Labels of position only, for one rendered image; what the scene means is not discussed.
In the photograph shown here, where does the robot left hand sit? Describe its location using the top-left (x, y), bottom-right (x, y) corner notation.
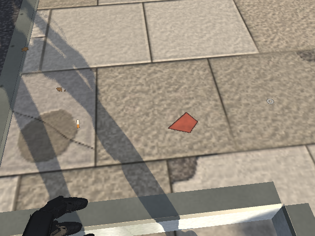
top-left (22, 196), bottom-right (95, 236)

